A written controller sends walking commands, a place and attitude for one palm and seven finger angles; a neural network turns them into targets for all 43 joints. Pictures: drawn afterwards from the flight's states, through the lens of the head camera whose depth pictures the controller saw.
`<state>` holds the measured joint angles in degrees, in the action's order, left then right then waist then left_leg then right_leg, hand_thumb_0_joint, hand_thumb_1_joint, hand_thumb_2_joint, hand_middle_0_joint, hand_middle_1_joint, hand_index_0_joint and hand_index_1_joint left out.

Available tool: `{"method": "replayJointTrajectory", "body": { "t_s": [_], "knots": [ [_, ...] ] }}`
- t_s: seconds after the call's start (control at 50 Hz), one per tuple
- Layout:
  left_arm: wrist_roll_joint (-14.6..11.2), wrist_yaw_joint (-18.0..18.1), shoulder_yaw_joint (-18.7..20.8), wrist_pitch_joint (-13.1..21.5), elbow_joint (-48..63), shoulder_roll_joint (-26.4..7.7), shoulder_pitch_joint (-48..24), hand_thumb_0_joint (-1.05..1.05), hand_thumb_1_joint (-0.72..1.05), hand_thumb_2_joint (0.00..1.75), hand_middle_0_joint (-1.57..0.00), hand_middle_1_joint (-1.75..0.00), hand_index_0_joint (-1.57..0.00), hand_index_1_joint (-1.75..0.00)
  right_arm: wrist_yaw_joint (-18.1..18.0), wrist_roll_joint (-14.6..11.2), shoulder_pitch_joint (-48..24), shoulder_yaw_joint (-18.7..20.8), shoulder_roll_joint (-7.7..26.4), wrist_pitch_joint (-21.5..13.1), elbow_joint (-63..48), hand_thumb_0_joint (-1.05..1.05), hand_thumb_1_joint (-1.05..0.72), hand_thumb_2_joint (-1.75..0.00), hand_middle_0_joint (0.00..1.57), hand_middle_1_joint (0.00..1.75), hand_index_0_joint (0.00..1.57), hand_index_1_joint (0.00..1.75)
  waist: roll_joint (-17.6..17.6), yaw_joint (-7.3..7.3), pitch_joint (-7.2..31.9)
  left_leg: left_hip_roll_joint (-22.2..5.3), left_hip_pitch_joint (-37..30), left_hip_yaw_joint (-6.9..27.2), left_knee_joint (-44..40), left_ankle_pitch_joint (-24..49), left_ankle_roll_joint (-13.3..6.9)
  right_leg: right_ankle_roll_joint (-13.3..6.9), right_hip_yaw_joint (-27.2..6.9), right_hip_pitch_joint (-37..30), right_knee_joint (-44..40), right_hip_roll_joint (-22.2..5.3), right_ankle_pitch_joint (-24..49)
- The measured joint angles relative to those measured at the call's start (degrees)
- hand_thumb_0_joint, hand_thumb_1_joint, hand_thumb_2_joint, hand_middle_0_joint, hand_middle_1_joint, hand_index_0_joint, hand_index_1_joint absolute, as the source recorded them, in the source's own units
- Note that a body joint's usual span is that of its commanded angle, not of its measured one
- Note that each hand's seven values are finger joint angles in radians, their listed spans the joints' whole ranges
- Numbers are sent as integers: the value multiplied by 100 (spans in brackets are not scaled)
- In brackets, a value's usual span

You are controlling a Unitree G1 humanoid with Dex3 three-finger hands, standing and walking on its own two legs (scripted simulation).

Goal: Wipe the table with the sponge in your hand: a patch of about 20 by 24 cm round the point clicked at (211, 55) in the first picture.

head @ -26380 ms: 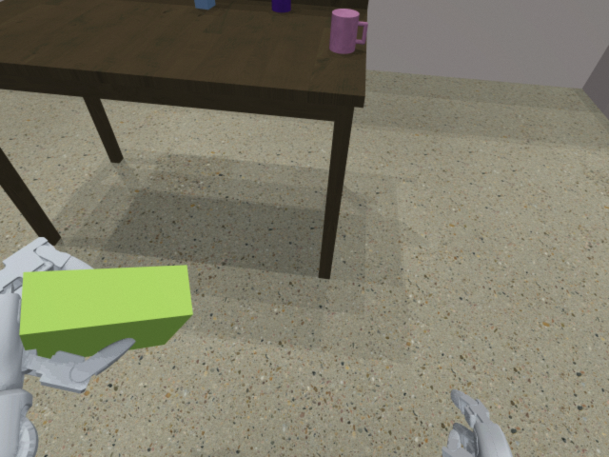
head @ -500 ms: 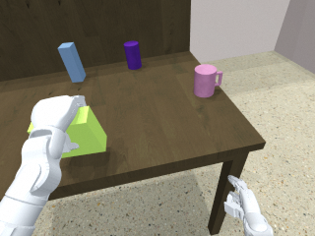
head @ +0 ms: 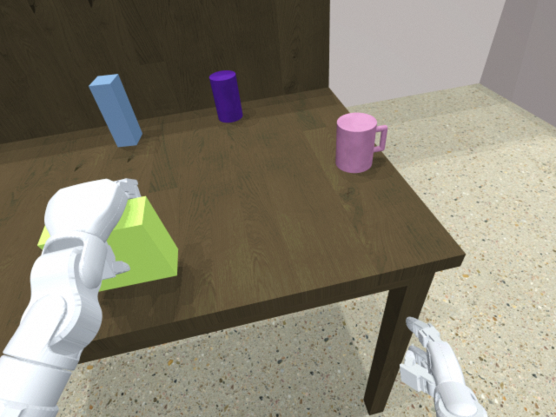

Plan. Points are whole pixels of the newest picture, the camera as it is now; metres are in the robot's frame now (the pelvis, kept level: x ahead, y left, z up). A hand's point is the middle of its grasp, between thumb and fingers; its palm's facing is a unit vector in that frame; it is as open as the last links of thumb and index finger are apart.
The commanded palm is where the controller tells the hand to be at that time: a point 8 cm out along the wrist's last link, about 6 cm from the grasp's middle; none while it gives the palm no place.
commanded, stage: lower the sponge onto the table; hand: left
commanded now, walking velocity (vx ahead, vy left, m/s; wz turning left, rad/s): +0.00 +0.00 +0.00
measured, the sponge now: (124, 255) +0.27 +0.29 +0.11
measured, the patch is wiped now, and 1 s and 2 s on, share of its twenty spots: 0.00 0.20 0.50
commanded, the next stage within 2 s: wipe forward along the first lane in 0.64 s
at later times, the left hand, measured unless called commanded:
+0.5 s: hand (115, 252) +0.26 +0.28 +0.14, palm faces +0.08 -0.04 -1.00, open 9.4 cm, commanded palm +0.22 +0.27 +0.21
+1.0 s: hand (113, 240) +0.28 +0.30 +0.14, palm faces +0.05 -0.01 -1.00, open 9.4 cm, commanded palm +0.25 +0.29 +0.19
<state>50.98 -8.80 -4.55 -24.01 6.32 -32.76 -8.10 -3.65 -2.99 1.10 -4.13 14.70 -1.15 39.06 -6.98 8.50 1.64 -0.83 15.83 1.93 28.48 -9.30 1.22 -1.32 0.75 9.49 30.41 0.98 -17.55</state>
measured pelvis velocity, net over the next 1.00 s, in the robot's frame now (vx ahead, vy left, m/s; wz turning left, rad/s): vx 0.00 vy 0.00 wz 0.01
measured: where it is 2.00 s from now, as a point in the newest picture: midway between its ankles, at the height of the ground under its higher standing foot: outside the picture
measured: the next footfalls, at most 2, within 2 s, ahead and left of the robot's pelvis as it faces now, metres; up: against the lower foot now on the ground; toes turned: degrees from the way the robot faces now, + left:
none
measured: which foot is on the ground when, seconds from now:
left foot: down 0.00-1.00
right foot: down 0.00-1.00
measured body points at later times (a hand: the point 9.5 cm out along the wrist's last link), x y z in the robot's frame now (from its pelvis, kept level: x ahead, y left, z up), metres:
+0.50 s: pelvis +0.00 +0.00 +0.00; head -0.03 -0.05 +0.45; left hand +0.25 +0.28 +0.20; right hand +0.26 -0.18 -0.07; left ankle +0.07 +0.13 -0.73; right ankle -0.01 -0.11 -0.73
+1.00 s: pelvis +0.00 +0.00 +0.00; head -0.03 -0.04 +0.45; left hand +0.27 +0.30 +0.19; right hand +0.24 -0.19 -0.08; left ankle +0.07 +0.13 -0.73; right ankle -0.01 -0.11 -0.73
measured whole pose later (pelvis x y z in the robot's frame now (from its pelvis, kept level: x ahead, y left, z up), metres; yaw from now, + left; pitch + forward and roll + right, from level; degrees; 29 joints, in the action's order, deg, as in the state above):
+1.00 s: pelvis +0.00 +0.00 +0.00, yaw +1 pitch -4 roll +0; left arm 53.6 -7.1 -5.0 -20.0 -4.2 -31.4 -11.1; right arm -5.0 -3.4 2.2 -3.5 14.6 -0.9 40.0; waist -6.4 7.3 1.9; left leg -0.7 16.3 2.7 29.0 -9.2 1.1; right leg -1.3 1.4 9.4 30.4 1.0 -17.4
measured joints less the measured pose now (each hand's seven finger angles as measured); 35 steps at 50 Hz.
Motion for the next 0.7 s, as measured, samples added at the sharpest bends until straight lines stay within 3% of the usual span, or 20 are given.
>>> {"method": "replayJointTrajectory", "body": {
  "t_s": [0.14,0.24,0.46,0.7],
  "knots": [
    [-4,-75,19,82,352,26,391,-1,-43,103,-78,-137,-80,-137,17,14,26,44,21,-8,-85,1,-90,-90,20,30,20,30,-14,5,-20,11,-12,15,26,-40,-12,7,15,-42,-26,-8,-20],
    [-8,64,-55,263,447,78,528,-1,-43,103,-78,-137,-80,-136,7,39,31,63,-5,-12,-61,1,-90,-90,20,30,20,30,4,28,-36,5,-54,-1,4,-37,-13,6,-3,-77,-50,-5,-9],
    [73,186,-47,67,196,174,489,-1,-43,103,-78,-137,-80,-137,23,16,-33,42,-36,37,-11,1,-90,-90,20,30,19,30,-5,8,-5,4,-78,1,-41,10,-13,11,-1,-96,-81,-3,30],
    [130,275,-69,288,-93,185,382,-1,-44,103,-79,-137,-80,-136,-24,27,-22,24,-78,1,27,1,-90,-90,20,30,20,30,20,-2,3,-7,-74,15,-29,28,-5,6,10,-96,-72,10,49]
  ]
}}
